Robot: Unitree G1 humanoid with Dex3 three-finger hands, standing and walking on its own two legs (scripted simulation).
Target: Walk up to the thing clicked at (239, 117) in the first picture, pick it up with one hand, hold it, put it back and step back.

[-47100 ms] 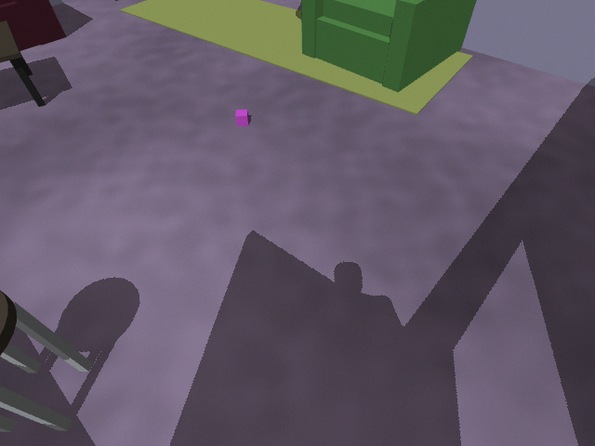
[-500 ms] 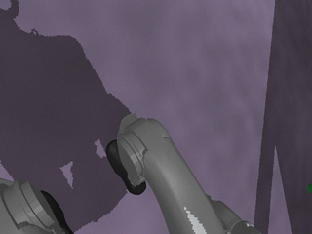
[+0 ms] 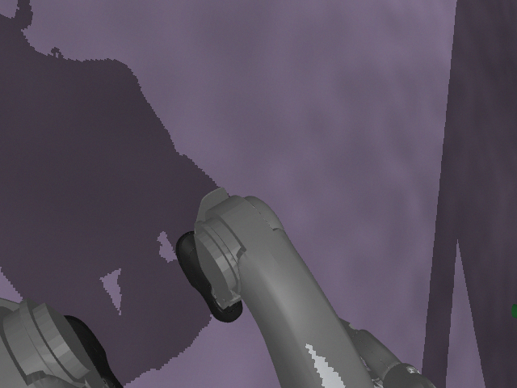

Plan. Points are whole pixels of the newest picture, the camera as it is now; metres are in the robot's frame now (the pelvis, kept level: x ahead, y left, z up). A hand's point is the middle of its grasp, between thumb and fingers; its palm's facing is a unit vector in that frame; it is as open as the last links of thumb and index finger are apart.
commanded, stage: settle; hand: left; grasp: from above
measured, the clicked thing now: out of the picture +0.53 +0.33 -0.29
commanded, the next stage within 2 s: lift in 0.88 s
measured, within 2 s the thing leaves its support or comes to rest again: leaves its support in 0.40 s
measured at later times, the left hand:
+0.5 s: hand out of the picture +0.52 +0.34 -0.23, palm faces -0.38 -0.14 -0.91, open 10.2 cm
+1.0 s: hand out of the picture +0.52 +0.34 -0.14, palm faces -0.40 -0.11 -0.91, open 10.1 cm
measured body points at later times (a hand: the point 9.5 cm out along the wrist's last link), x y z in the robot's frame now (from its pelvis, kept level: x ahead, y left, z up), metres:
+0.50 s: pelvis +0.01 +0.00 +0.01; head +0.31 +0.13 +0.31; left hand +0.54 +0.35 -0.17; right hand +0.04 -0.26 -0.04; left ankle +0.06 +0.12 -0.29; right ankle +0.13 -0.12 -0.29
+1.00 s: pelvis +0.00 -0.01 +0.01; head +0.26 +0.12 +0.35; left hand +0.54 +0.34 -0.09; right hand +0.07 -0.27 -0.05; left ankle +0.06 +0.12 -0.29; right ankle +0.13 -0.12 -0.29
